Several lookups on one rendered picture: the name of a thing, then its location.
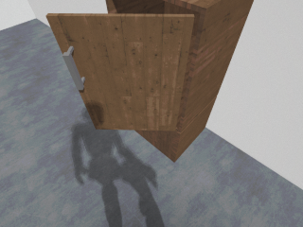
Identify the handle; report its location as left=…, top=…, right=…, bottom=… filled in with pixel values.
left=62, top=46, right=85, bottom=91

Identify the cupboard door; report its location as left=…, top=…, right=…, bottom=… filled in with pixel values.
left=45, top=13, right=195, bottom=131

